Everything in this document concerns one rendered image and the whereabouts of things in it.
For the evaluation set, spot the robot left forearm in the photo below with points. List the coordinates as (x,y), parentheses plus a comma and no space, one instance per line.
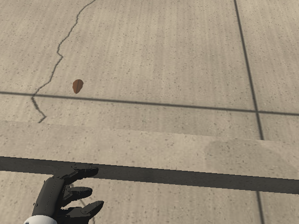
(40,219)

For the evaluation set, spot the left robot hand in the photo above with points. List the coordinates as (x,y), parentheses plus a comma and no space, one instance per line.
(56,193)

